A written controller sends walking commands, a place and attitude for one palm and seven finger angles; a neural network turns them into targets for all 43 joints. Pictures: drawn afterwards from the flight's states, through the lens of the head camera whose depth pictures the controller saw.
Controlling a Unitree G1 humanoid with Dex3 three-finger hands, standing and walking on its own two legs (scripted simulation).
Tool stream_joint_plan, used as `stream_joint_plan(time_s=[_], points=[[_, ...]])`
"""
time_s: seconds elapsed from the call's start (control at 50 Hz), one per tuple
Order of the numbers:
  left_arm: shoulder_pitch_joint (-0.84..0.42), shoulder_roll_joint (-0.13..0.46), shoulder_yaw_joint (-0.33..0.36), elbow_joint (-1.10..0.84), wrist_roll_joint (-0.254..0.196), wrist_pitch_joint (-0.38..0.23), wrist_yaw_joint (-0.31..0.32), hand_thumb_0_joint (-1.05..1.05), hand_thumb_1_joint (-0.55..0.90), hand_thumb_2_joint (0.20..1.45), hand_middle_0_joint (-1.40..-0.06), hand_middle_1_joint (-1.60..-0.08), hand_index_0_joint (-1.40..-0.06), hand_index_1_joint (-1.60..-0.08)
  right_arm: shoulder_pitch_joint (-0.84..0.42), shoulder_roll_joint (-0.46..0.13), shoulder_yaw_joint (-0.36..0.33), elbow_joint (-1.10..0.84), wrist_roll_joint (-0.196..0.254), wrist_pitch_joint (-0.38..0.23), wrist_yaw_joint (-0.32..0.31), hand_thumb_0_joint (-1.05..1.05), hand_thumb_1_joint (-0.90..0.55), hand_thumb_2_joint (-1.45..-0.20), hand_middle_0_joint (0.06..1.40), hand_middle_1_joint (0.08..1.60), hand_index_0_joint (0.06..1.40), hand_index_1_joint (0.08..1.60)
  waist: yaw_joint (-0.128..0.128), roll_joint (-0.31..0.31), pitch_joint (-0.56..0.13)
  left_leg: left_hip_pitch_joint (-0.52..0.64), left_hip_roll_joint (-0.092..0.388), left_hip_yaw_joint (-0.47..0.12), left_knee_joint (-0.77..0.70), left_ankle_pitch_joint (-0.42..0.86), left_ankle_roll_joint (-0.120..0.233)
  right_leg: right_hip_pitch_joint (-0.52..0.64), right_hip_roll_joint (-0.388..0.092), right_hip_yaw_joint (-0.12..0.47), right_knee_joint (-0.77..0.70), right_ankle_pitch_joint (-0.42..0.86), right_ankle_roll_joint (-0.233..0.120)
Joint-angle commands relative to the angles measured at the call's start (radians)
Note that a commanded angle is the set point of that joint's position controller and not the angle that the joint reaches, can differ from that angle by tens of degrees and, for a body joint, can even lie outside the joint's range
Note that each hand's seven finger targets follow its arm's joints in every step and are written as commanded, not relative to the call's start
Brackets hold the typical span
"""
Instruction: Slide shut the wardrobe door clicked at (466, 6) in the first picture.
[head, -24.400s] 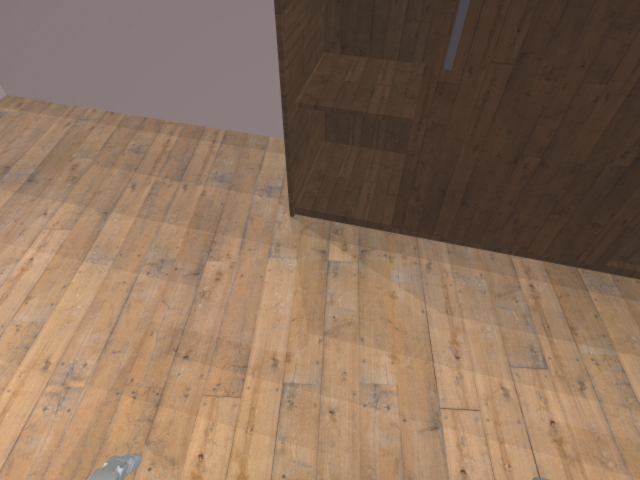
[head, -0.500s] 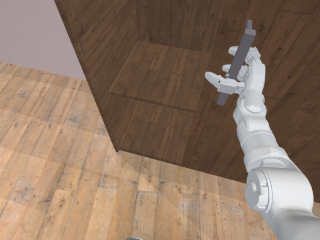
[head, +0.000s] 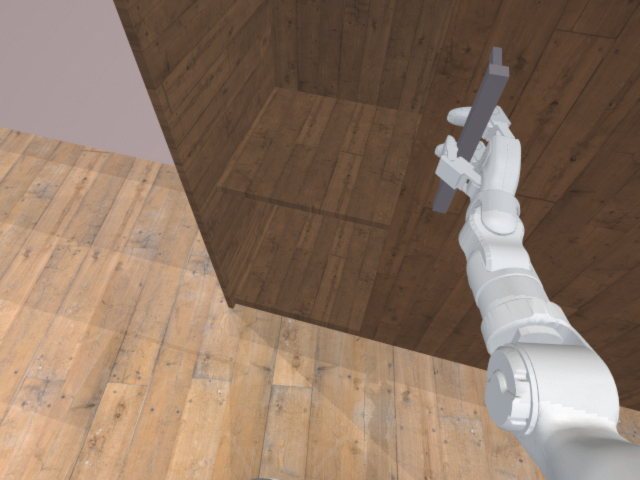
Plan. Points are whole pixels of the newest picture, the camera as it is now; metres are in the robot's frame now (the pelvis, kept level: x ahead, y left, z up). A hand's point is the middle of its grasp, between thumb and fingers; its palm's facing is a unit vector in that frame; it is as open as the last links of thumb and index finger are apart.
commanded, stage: grip the handle and tug to test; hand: right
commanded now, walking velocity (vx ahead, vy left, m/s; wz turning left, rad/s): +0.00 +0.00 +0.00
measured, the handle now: (464, 140) +0.55 -0.08 +0.13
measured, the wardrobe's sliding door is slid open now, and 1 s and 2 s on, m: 0.43 0.43 0.38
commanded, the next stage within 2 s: tug the door sideways, standing still in 0.52 s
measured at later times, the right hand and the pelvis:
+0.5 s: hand (445, 162) +0.49 -0.06 +0.13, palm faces +0.06 +1.00 +0.00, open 5.7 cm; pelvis +0.02 +0.00 +0.01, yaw +2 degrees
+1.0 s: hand (445, 161) +0.49 -0.06 +0.14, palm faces +0.09 +1.00 -0.02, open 5.7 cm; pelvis +0.04 +0.01 +0.01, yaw -3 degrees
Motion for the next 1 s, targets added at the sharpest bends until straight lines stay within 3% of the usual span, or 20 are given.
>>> stream_joint_plan(time_s=[0.0, 0.1, 0.12, 0.14, 0.2, 0.28, 0.32, 0.38, 0.46, 0.52, 0.6, 0.62, 0.7, 0.74, 0.78, 0.82, 0.86, 0.88, 0.94, 0.98], points=[[0.101, 0.134, 0.047, -0.071, -0.004, -0.025, 0.015, 0.000, 0.900, 0.900, -0.200, -0.300, -0.200, -0.300, -0.576, -0.172, -0.006, -0.242, -0.004, -0.095, 0.007, 0.000, -0.900, -0.900, 0.450, 1.400, 0.450, 1.400, 0.024, 0.075, -0.368, 0.070, -0.026, -0.038, -0.104, 0.428, -0.040, 0.275, 0.058, 0.034, -0.023, 0.229, -0.042], [0.109, 0.134, 0.049, -0.073, -0.004, -0.025, 0.017, 0.000, 0.900, 0.900, -0.200, -0.300, -0.200, -0.300, -0.534, -0.208, -0.043, -0.254, 0.001, -0.097, 0.014, 0.000, -0.900, -0.900, 0.450, 1.400, 0.450, 1.400, 0.000, 0.057, -0.421, 0.109, -0.024, -0.043, -0.095, 0.478, -0.039, 0.284, 0.061, 0.031, -0.019, 0.269, -0.041], [0.101, 0.131, 0.049, -0.080, -0.006, -0.026, 0.015, 0.000, 0.900, 0.900, -0.200, -0.300, -0.200, -0.300, -0.499, -0.178, -0.028, -0.255, 0.007, -0.093, 0.019, 0.000, -0.900, -0.900, 0.450, 1.400, 0.450, 1.400, -0.003, 0.062, -0.420, 0.109, -0.026, -0.039, -0.097, 0.482, -0.039, 0.290, 0.061, 0.028, -0.020, 0.272, -0.041], [0.100, 0.134, 0.049, -0.081, -0.006, -0.026, 0.017, 0.000, 0.900, 0.900, -0.200, -0.300, -0.200, -0.300, -0.488, -0.196, -0.044, -0.259, 0.011, -0.094, 0.019, 0.000, -0.900, -0.900, 0.450, 1.400, 0.450, 1.400, -0.008, 0.083, -0.418, 0.118, -0.025, -0.039, -0.099, 0.475, -0.039, 0.282, 0.060, 0.027, -0.021, 0.264, -0.041], [0.092, 0.130, 0.050, -0.095, -0.008, -0.030, 0.011, 0.000, 0.900, 0.900, -0.200, -0.300, -0.200, -0.300, -0.433, -0.138, -0.003, -0.301, 0.017, -0.089, 0.025, 0.000, -0.900, -0.900, 0.450, 1.400, 0.450, 1.400, -0.017, 0.057, -0.422, 0.116, -0.031, -0.029, -0.095, 0.498, -0.033, 0.307, 0.059, 0.025, -0.025, 0.299, -0.039], [0.090, 0.135, 0.056, -0.106, -0.010, -0.028, 0.006, 0.000, 0.900, 0.900, -0.200, -0.300, -0.200, -0.300, -0.347, -0.143, -0.010, -0.367, 0.018, -0.078, 0.019, 0.000, -0.900, -0.900, 0.450, 1.400, 0.450, 1.400, -0.036, 0.077, -0.435, 0.153, -0.032, -0.027, -0.095, 0.530, -0.030, 0.317, 0.058, 0.022, -0.030, 0.330, -0.039], [0.078, 0.129, 0.058, -0.119, -0.012, -0.031, -0.001, 0.000, 0.900, 0.900, -0.200, -0.300, -0.200, -0.300, -0.323, -0.101, 0.027, -0.437, 0.015, -0.071, 0.018, 0.000, -0.900, -0.900, 0.450, 1.400, 0.450, 1.400, -0.039, 0.051, -0.448, 0.152, -0.034, -0.024, -0.090, 0.559, -0.030, 0.342, 0.056, 0.019, -0.031, 0.360, -0.038], [0.075, 0.134, 0.062, -0.128, -0.012, -0.028, -0.002, 0.000, 0.900, 0.900, -0.200, -0.300, -0.200, -0.300, -0.223, -0.108, 0.012, -0.479, 0.020, -0.046, 0.014, 0.000, -0.900, -0.900, 0.450, 1.400, 0.450, 1.400, -0.060, 0.079, -0.447, 0.200, -0.033, -0.024, -0.089, 0.626, -0.029, 0.340, 0.058, 0.011, -0.033, 0.409, -0.039], [0.052, 0.123, 0.064, -0.147, -0.019, -0.029, -0.010, 0.000, 0.900, 0.900, -0.200, -0.300, -0.200, -0.300, -0.137, -0.037, 0.075, -0.585, 0.023, -0.006, 0.016, 0.000, -0.900, -0.900, 0.450, 1.400, 0.450, 1.400, -0.065, 0.068, -0.441, 0.211, -0.031, -0.020, -0.092, 0.699, -0.033, 0.376, 0.055, 0.003, -0.035, 0.468, -0.039], [0.044, 0.124, 0.065, -0.155, -0.021, -0.022, -0.008, 0.000, 0.900, 0.900, -0.200, -0.300, -0.200, -0.300, -0.068, -0.062, 0.051, -0.645, 0.028, 0.031, 0.014, 0.000, -0.900, -0.900, 0.450, 1.400, 0.450, 1.400, -0.082, 0.084, -0.443, 0.269, -0.021, -0.026, -0.090, 0.810, -0.038, 0.375, 0.058, -0.005, -0.037, 0.520, -0.040], [0.022, 0.112, 0.063, -0.171, -0.023, -0.015, -0.005, 0.000, 0.900, 0.900, -0.200, -0.300, -0.200, -0.300, 0.005, -0.037, 0.076, -0.748, 0.033, 0.071, 0.019, 0.000, -0.900, -0.900, 0.450, 1.400, 0.450, 1.400, -0.093, 0.094, -0.456, 0.337, -0.004, -0.026, -0.085, 0.944, -0.047, 0.391, 0.061, -0.009, -0.048, 0.584, -0.039], [0.025, 0.117, 0.062, -0.163, -0.024, -0.013, 0.000, 0.000, 0.900, 0.900, -0.200, -0.300, -0.200, -0.300, -0.044, -0.070, 0.055, -0.752, 0.031, 0.078, 0.016, 0.000, -0.900, -0.900, 0.450, 1.400, 0.450, 1.400, -0.083, 0.099, -0.439, 0.325, -0.005, -0.028, -0.093, 0.943, -0.048, 0.396, 0.061, -0.009, -0.047, 0.578, -0.039], [0.016, 0.109, 0.060, -0.121, -0.022, -0.010, 0.013, 0.000, 0.900, 0.900, -0.200, -0.300, -0.200, -0.300, -0.282, -0.003, 0.132, -0.709, 0.018, 0.092, -0.009, 0.000, -0.900, -0.900, 0.450, 1.400, 0.450, 1.400, -0.014, 0.051, -0.343, 0.185, -0.022, -0.020, -0.125, 0.706, -0.038, 0.420, 0.056, 0.019, -0.050, 0.474, -0.037], [0.016, 0.106, 0.060, -0.112, -0.017, -0.012, 0.014, 0.000, 0.900, 0.900, -0.200, -0.300, -0.200, -0.300, -0.269, 0.042, 0.157, -0.655, 0.012, 0.091, -0.019, 0.000, -0.900, -0.900, 0.450, 1.400, 0.450, 1.400, -0.013, 0.065, -0.339, 0.152, -0.024, -0.014, -0.126, 0.651, -0.035, 0.432, 0.054, 0.028, -0.048, 0.466, -0.035], [0.027, 0.104, 0.060, -0.102, -0.010, -0.011, 0.014, 0.000, 0.900, 0.900, -0.200, -0.300, -0.200, -0.300, -0.276, 0.075, 0.188, -0.652, 0.006, 0.087, -0.023, 0.000, -0.900, -0.900, 0.450, 1.400, 0.450, 1.400, -0.011, 0.052, -0.365, 0.175, -0.015, -0.019, -0.106, 0.764, -0.035, 0.448, 0.060, 0.025, -0.024, 0.563, -0.036], [0.043, 0.101, 0.062, -0.098, -0.004, -0.010, 0.008, 0.000, 0.900, 0.900, -0.200, -0.300, -0.200, -0.300, -0.293, 0.078, 0.198, -0.688, -0.001, 0.089, -0.017, 0.000, -0.900, -0.900, 0.450, 1.400, 0.450, 1.400, -0.013, 0.035, -0.459, 0.208, 0.004, -0.028, -0.066, 0.961, -0.055, 0.471, 0.070, 0.023, 0.011, 0.692, -0.037], [0.042, 0.097, 0.064, -0.095, -0.003, -0.008, 0.005, 0.000, 0.900, 0.900, -0.200, -0.300, -0.200, -0.300, -0.304, 0.109, 0.226, -0.677, 0.000, 0.096, -0.012, 0.000, -0.900, -0.900, 0.450, 1.400, 0.450, 1.400, -0.005, 0.082, -0.479, 0.205, 0.001, -0.020, -0.057, 0.954, -0.058, 0.479, 0.069, 0.038, 0.012, 0.704, -0.037], [0.042, 0.098, 0.066, -0.094, -0.003, -0.008, 0.005, 0.000, 0.900, 0.900, -0.200, -0.300, -0.200, -0.300, -0.311, 0.126, 0.243, -0.664, 0.001, 0.095, -0.010, 0.000, -0.900, -0.900, 0.450, 1.400, 0.450, 1.400, 0.000, 0.113, -0.472, 0.197, -0.005, -0.014, -0.064, 0.886, -0.050, 0.476, 0.067, 0.051, 0.005, 0.677, -0.038], [0.007, 0.095, 0.064, -0.094, -0.010, -0.023, 0.003, 0.000, 0.900, 0.900, -0.200, -0.300, -0.200, -0.300, -0.376, 0.183, 0.290, -0.643, 0.007, 0.070, -0.016, 0.000, -0.900, -0.900, 0.450, 1.400, 0.450, 1.400, 0.014, 0.075, -0.410, 0.074, -0.028, 0.003, -0.103, 0.566, -0.031, 0.501, 0.053, 0.074, -0.027, 0.473, -0.026], [0.007, 0.090, 0.060, -0.084, -0.009, -0.036, 0.001, 0.000, 0.900, 0.900, -0.200, -0.300, -0.200, -0.300, -0.397, 0.216, 0.321, -0.596, 0.001, 0.045, -0.028, 0.000, -0.900, -0.900, 0.450, 1.400, 0.450, 1.400, 0.022, 0.059, -0.343, 0.041, -0.030, 0.001, -0.124, 0.463, -0.021, 0.479, 0.055, 0.078, -0.037, 0.384, -0.026]])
